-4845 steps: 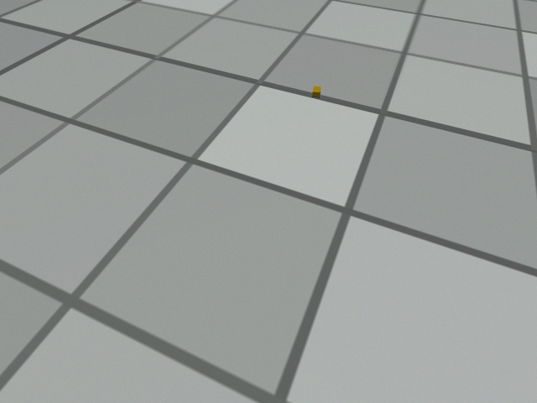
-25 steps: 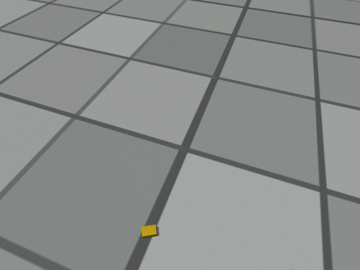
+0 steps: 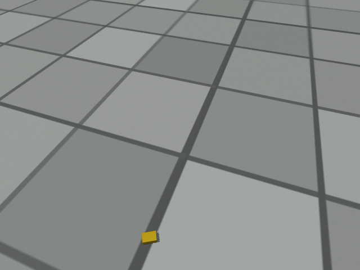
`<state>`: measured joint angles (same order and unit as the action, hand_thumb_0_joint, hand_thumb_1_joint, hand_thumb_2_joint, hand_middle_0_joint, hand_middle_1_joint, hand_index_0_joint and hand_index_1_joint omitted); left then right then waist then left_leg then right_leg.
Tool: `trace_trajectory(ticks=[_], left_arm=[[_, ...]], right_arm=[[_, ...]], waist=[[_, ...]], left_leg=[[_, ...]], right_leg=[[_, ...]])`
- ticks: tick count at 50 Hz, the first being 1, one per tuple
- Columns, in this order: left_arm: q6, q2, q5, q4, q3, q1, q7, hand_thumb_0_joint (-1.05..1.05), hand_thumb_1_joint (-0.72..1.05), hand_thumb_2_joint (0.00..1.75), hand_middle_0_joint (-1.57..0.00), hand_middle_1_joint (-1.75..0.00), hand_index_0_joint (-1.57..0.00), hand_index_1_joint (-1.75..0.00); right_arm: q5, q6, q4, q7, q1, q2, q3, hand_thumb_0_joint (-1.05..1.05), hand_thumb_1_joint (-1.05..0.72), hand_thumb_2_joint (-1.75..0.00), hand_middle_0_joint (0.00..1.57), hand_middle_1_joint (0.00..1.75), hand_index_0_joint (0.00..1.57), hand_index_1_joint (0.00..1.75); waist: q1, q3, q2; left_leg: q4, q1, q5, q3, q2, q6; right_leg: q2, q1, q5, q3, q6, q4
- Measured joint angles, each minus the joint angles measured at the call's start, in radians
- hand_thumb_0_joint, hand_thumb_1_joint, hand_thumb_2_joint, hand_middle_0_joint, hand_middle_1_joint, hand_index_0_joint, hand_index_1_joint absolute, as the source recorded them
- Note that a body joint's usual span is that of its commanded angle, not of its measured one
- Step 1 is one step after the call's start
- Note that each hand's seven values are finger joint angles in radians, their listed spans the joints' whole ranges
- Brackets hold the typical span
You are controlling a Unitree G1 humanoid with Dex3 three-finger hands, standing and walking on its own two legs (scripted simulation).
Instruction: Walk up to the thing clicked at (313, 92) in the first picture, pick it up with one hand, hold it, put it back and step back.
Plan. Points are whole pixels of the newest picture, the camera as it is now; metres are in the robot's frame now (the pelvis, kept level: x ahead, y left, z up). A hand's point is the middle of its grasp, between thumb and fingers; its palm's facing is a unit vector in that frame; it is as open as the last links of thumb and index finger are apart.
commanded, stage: stand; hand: left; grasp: from above
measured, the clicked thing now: (149, 237) +0.42 +0.19 -0.76
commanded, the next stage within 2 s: step back in 1.56 s
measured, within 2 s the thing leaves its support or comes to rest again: neither
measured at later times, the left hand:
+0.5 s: hand out of the picture +0.06 +0.23 -0.16, palm faces +0.03 -0.94 -0.33, open 7.4 cm
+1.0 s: hand out of the picture +0.09 +0.23 -0.15, palm faces +0.01 -0.94 -0.33, open 7.4 cm
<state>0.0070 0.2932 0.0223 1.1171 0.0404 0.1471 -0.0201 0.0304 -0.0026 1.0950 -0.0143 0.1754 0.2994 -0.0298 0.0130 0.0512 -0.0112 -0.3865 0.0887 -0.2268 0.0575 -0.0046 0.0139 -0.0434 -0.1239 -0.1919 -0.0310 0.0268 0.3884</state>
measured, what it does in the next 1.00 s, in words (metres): stands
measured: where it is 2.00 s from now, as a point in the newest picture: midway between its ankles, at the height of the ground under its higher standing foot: outside the picture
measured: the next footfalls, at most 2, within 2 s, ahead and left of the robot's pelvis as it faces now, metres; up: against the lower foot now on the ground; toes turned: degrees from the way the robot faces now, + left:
left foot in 1.86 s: -0.03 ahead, +0.13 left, +0.00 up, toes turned -3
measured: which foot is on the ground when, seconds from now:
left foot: down 0.00-1.00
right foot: down 0.00-1.00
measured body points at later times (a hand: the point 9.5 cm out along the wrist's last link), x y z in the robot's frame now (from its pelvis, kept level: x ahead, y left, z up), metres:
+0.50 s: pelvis +0.00 -0.01 +0.00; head +0.01 -0.02 +0.45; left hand +0.06 +0.28 -0.13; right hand +0.06 -0.30 -0.14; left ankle +0.00 +0.13 -0.74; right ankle +0.02 -0.14 -0.74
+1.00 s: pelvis +0.01 -0.01 +0.00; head +0.02 -0.02 +0.45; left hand +0.09 +0.28 -0.13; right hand +0.07 -0.31 -0.14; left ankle +0.00 +0.13 -0.74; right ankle +0.02 -0.14 -0.74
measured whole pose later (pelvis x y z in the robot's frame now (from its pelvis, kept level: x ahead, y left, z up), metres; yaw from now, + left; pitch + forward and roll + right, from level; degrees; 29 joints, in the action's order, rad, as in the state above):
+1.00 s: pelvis +0.01 -0.01 +0.00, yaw -1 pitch -3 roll +0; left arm 0.00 0.32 0.01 1.15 0.03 0.09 0.00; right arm 0.02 -0.01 1.12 -0.01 0.14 0.33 0.00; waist 0.01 0.06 -0.02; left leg -0.32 0.07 -0.21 0.05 0.02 0.03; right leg -0.02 -0.12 -0.18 -0.03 0.01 0.34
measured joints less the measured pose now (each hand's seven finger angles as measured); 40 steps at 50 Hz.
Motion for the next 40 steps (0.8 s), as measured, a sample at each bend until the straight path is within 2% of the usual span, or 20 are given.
trace_trajectory(ticks=[20,40], left_arm=[[-0.004,0.01,-0.008,0.041,-0.005,-0.017,0.011,0.01,0.91,0.9,-0.2,-0.3,-0.2,-0.3],[-0.01,0.017,-0.012,0.035,-0.008,-0.051,0.016,0.01,0.91,0.9,-0.2,-0.3,-0.2,-0.3]], right_arm=[[-0.004,-0.003,0.028,0.007,-0.007,0.019,0.014,0.01,-0.9,-0.9,0.2,0.3,0.2,0.3],[-0.008,-0.006,0.024,0.006,-0.037,0.03,0.026,0.0,-0.9,-0.9,0.2,0.3,0.2,0.3]], waist=[[-0.002,0.012,-0.008],[-0.006,0.004,-0.008]], left_leg=[[0.034,-0.003,0.016,0.005,0.021,0.018],[0.05,-0.011,0.016,0.001,0.03,0.022]], right_leg=[[0.021,0.001,0.014,-0.006,-0.018,-0.029],[0.029,0.007,0.017,-0.003,-0.022,-0.047]])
